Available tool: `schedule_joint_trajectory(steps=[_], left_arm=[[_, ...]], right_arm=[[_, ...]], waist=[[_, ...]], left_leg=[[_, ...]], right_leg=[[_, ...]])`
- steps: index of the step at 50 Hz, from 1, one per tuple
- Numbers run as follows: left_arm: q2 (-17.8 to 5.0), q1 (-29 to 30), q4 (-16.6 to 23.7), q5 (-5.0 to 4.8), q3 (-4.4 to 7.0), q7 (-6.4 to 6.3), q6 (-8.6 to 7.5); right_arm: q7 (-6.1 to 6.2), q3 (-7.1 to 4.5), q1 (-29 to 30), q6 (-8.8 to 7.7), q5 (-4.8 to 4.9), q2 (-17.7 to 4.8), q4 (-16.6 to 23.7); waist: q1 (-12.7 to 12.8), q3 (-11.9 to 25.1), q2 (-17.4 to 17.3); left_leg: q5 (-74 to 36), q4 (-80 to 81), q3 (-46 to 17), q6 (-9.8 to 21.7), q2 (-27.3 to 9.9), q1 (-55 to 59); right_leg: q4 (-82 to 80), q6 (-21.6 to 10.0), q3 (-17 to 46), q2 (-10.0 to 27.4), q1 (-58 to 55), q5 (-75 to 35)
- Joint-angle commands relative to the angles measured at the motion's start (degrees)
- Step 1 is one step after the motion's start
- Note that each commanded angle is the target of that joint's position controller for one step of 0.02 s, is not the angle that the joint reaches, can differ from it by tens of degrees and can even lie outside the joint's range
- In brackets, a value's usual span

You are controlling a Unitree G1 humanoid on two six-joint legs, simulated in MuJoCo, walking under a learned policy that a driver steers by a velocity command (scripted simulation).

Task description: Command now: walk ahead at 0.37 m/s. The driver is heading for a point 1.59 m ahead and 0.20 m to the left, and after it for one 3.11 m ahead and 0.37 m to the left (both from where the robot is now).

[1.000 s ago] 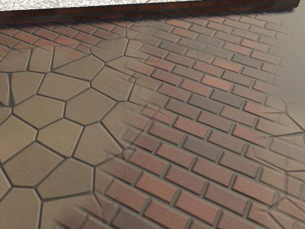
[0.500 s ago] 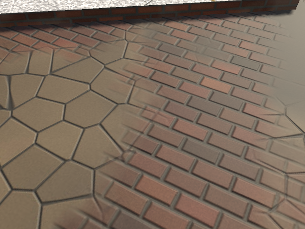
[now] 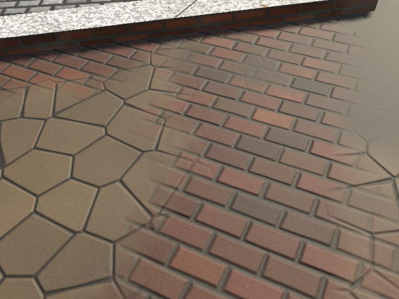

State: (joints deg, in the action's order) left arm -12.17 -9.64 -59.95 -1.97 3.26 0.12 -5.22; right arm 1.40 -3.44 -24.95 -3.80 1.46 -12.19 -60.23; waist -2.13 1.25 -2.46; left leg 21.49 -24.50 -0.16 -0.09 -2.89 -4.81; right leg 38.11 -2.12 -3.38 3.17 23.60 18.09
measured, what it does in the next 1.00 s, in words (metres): walks ahead: right foot, then left foot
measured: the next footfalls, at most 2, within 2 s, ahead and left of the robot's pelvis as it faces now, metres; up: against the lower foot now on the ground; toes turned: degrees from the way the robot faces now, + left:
right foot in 0.04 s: +0.09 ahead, -0.13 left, +0.00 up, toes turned -4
left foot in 0.40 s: +0.22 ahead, +0.09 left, +0.00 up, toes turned +1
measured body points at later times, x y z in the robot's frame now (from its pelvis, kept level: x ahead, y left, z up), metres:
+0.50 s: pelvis +0.13 -0.02 +0.00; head +0.14 -0.01 +0.45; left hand +0.13 +0.21 -0.17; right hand +0.24 -0.27 -0.13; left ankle +0.18 +0.09 -0.74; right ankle +0.05 -0.13 -0.74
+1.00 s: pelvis +0.30 -0.01 -0.02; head +0.33 -0.03 +0.43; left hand +0.13 +0.22 -0.14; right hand +0.56 -0.23 -0.11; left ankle +0.52 +0.17 -0.71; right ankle +0.08 -0.13 -0.74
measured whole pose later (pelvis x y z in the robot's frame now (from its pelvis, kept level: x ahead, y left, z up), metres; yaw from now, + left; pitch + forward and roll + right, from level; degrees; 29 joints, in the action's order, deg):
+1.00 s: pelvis +0.30 -0.01 -0.02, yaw +0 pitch +2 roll +0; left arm -11.1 -35.8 -62.4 -0.8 2.4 -2.1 -6.6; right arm -4.5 -4.4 2.7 -7.0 2.1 -15.1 -46.8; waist 7.4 0.1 -2.3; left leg -14.7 -33.2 -1.7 2.4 -5.5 -39.5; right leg 13.8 1.0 -2.7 1.7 -11.2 27.3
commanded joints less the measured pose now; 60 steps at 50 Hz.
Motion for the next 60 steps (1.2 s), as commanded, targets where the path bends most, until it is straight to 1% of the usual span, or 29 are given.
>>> schedule_joint_trajectory(steps=[1, 2, 3, 4, 6, 8, 11, 16, 19, 21, 22, 25, 27, 29, 31, 34, 35, 36, 38, 41, 44, 46, 48, 50, 54, 56, 58, 59, 60], left_arm=[[-4.1, -13.0, -3.3, 0.05, 2.09, -0.17, 0.55], [-8.9, -20.5, -4.2, 0.84, 3.42, -0.58, 0.52], [-15.4, -24.6, -4.0, 2.35, 3.82, -0.12, 0.15], [-12.1, -21.5, -4.0, 2.35, 2.58, 0.23, -0.69], [-7.2, -9.5, -0.4, 1.79, 0.83, 0.74, -0.98], [-4.4, -4.8, 0.8, 2.12, -0.24, 0.67, -0.40], [-5.1, -7.0, -0.5, 3.30, -0.66, -0.70, -0.09], [-7.2, -7.6, -1.9, 2.60, -0.50, -1.71, 1.49], [-5.0, -6.5, -2.7, 1.10, -0.86, -1.43, 2.36], [-2.3, -15.0, -4.2, 2.57, -1.10, -1.48, 2.34], [0.6, -17.1, -5.1, 2.86, -1.87, -1.78, 2.79], [-3.1, -13.1, -4.4, 2.45, -1.42, -2.36, 4.60], [-3.3, -13.8, -4.8, 2.08, -1.41, -2.44, 5.27], [-2.9, -11.5, -3.4, 1.21, -1.31, -1.80, 4.54], [-1.6, -7.9, -1.0, 0.68, -1.36, -0.93, 2.31], [-2.5, -15.1, -2.4, 1.24, -0.78, -0.53, 0.04], [-4.9, -24.6, -5.1, 1.50, -0.02, -0.88, -0.21], [-10.7, -29.1, -6.4, 0.44, 1.94, -1.06, -0.66], [-5.4, -23.7, -3.4, 0.83, 0.74, -1.38, -1.54], [-5.0, -22.5, -1.2, 0.82, 0.34, -0.88, -1.04], [-5.3, -23.1, 0.1, 2.24, 0.19, -0.84, -1.39], [-5.6, -27.2, -1.4, 1.56, 0.09, -1.87, -2.19], [-5.7, -24.9, 0.2, 1.19, 0.12, -2.69, -2.15], [-6.9, -24.6, 0.9, 0.52, 0.52, -2.86, -2.32], [-7.0, -27.6, 0.3, -0.36, 1.16, -2.91, -0.43], [-9.7, -27.4, 0.3, 0.33, 1.67, -2.60, 0.75], [-12.5, -24.1, 0.6, 2.56, 2.25, -1.82, 1.97], [-11.3, -22.1, 1.0, 2.48, 2.12, -1.37, 1.29], [1.1, -24.8, 2.7, 4.43, -0.54, -0.07, -1.86]], right_arm=[[0.14, -1.09, 0.8, 0.04, 0.07, -8.1, 2.0], [0.07, -0.22, 3.5, -0.10, -0.41, -5.2, 3.4], [0.50, 1.19, 1.5, -1.27, -0.58, 1.6, 5.2], [0.40, 0.51, 1.2, -2.01, 0.81, -0.8, 4.9], [0.09, -0.25, 5.7, -1.77, 0.75, -4.1, 5.9], [0.75, -1.32, 5.3, -0.50, -0.16, -5.0, 5.3], [0.93, -0.93, 7.6, 0.66, -0.41, -2.3, 6.2], [0.13, -0.09, 11.9, 1.95, -0.81, -2.1, 7.4], [0.09, -0.60, 10.7, 2.49, -1.71, -4.1, 6.4], [0.48, -1.50, 12.1, 2.53, -2.02, -9.6, 6.8], [0.11, -0.73, 13.3, 2.68, -1.72, -6.1, 6.3], [-0.95, -0.39, 17.3, 2.50, -1.19, -4.1, 6.5], [-0.85, -1.47, 14.5, 2.35, -0.20, -6.7, 4.9], [-0.56, -2.60, 8.3, 2.35, 1.08, -8.8, 3.2], [-0.37, -3.16, 7.0, 1.05, 0.77, -10.2, 3.5], [-0.77, -2.34, 22.5, -0.69, 1.19, -8.4, 10.3], [-1.16, -1.55, 32.6, -0.76, 1.82, -5.7, 14.3], [-1.64, -0.50, 35.8, -1.69, 2.57, -1.5, 16.6], [-2.36, -1.33, 29.5, -3.52, 1.54, -5.0, 14.7], [-3.45, -1.26, 27.5, -3.99, 1.01, -4.6, 14.5], [-4.94, -1.35, 27.9, -3.73, 0.68, -4.1, 14.1], [-5.13, -1.27, 32.9, -3.87, 1.29, -4.1, 16.4], [-6.09, -0.18, 37.2, -4.14, 0.29, -2.1, 18.4], [-7.26, 0.27, 38.7, -4.24, 0.68, -2.0, 19.4], [-8.09, 0.41, 41.3, -4.12, 0.99, -4.6, 21.3], [-7.49, -0.32, 36.9, -4.50, 0.84, -7.0, 20.6], [-5.47, -3.11, 13.9, -3.05, 2.21, -12.9, 14.1], [-4.25, -4.16, -0.2, -1.95, 1.94, -15.6, 9.8], [-4.10, -2.36, -4.2, -2.05, -1.61, -17.6, 7.5]], waist=[[7.8, -4.3, -2.3], [11.0, -0.6, 7.7], [9.3, 5.5, 21.8], [7.3, 4.5, 16.1], [4.1, -1.6, 8.3], [1.7, -3.2, 8.5], [0.5, -2.8, 7.9], [1.1, 3.1, 8.5], [-0.5, 0.6, 5.3], [5.0, 2.1, -4.5], [5.1, 3.1, -7.5], [4.1, -0.1, -1.9], [3.5, 2.7, -1.7], [0.9, -0.3, -3.5], [0.5, -4.2, -7.4], [8.4, -4.9, -2.4], [13.8, -5.5, 2.6], [14.7, -6.5, 15.4], [10.2, -7.6, 9.9], [7.9, -7.4, 8.3], [7.3, -7.2, 7.4], [8.1, -10.5, 7.2], [8.9, -13.3, 6.9], [8.8, -13.6, 6.8], [9.6, -17.0, 6.2], [6.6, -11.8, 7.5], [-5.0, 1.1, 11.4], [-11.9, 7.0, 8.0], [-6.0, 15.1, -21.3]], left_leg=[[-10.3, -2.5, -4.9, 7.6, -5.0, -17.7], [-12.1, -23.3, 1.3, 3.2, -0.3, -23.4], [10.3, -42.4, 1.5, 0.4, 7.2, -35.8], [10.9, -52.4, -5.8, 1.1, 4.1, -38.3], [2.6, -52.5, -3.7, 2.6, -1.1, -37.6], [-2.3, -43.1, -2.3, 2.7, -3.2, -30.3], [-6.9, -28.2, -0.6, 1.6, -1.7, -24.6], [-14.3, -13.3, 1.1, 0.7, 0.4, -12.8], [-21.7, -2.6, 0.8, 3.3, 0.6, -6.3], [-43.9, -3.5, -5.7, 8.1, -5.6, 2.0], [-39.8, -3.3, -7.1, 10.6, -6.6, 1.5], [-30.7, -2.2, -6.2, 8.2, -3.1, -3.8], [-20.3, -2.2, -5.4, 8.4, -1.7, -1.6], [17.1, 4.6, -14.7, 11.6, -6.3, -1.4], [28.7, 13.7, -29.0, 15.8, -12.9, -4.5], [16.9, 12.1, -21.4, 11.1, -9.3, -22.9], [8.2, 2.1, -8.5, 4.8, -2.1, -37.7], [-3.2, -14.8, 3.9, 1.0, 4.6, -47.1], [-4.7, -23.2, -1.6, 3.3, -0.1, -54.1], [-8.6, -24.8, -1.1, 4.2, -2.9, -53.6], [-22.8, -21.8, -0.4, 3.1, -2.5, -45.9], [-27.4, -17.4, -2.5, 2.7, -3.5, -51.1], [-39.1, -6.4, -0.1, 2.3, -1.9, -39.2], [-45.4, -3.7, 0.2, 2.2, -1.0, -29.0], [-38.3, 0.6, 0.2, 3.5, -1.7, -32.7], [-33.0, 0.4, 2.5, 4.8, 0.4, -27.7], [-27.9, -4.3, 2.9, 8.0, 0.9, -1.9], [-27.3, -6.7, -3.7, 9.0, -4.5, 20.0], [-54.6, -27.0, -8.1, 6.3, -9.8, 42.4]], right_leg=[[-7.6, 0.4, -4.6, -5.6, -20.4, -6.7], [-13.7, -3.3, 10.7, 5.6, -27.3, -5.9], [-23.3, -12.9, 38.2, 20.4, -34.8, -14.3], [-24.4, -15.5, 42.7, 22.8, -31.3, -15.1], [-21.9, -11.1, 24.0, 17.0, -20.9, -24.2], [-23.7, -7.3, 12.1, 10.7, -13.2, -29.7], [-23.1, -7.7, 6.4, 8.2, -11.6, -41.3], [-20.5, -9.3, 4.2, 8.3, -12.8, -45.5], [-17.0, -6.2, 4.9, 5.7, -11.2, -30.9], [-12.8, -1.2, 2.3, -1.2, -6.4, -10.5], [-12.7, 0.5, 1.2, -1.9, -6.5, -3.8], [-13.7, 1.4, 0.8, -2.2, -8.1, -4.6], [-12.0, 0.4, -0.9, -3.2, -9.1, 1.3], [-7.0, -2.6, -1.0, -3.0, -1.8, 13.2], [-2.1, -5.9, 0.7, -2.6, 1.1, 10.7], [-13.8, -10.5, 5.2, 1.4, -16.6, 4.9], [-23.5, -12.1, 10.5, 6.1, -30.1, 9.4], [-32.0, -14.2, 27.4, 16.9, -37.3, 18.2], [-28.4, -11.8, 27.9, 17.2, -40.7, 8.9], [-29.8, -9.9, 20.7, 14.9, -39.5, 3.0], [-30.0, -9.5, 13.3, 10.7, -31.8, -4.1], [-29.2, -8.0, 13.0, 12.0, -34.9, -6.1], [-30.5, -5.8, 7.3, 8.2, -23.5, -4.1], [-29.8, -5.2, 4.8, 8.2, -17.0, -2.8], [-24.1, -4.0, 3.6, 10.1, -27.0, -11.3], [-14.6, -3.2, 3.6, 11.1, -34.3, -32.3], [10.6, -2.9, 3.7, 11.4, -29.2, -55.5], [34.2, -0.5, 3.5, 6.7, -10.6, -42.8], [61.3, -0.7, 10.5, -2.3, 15.7, 22.5]])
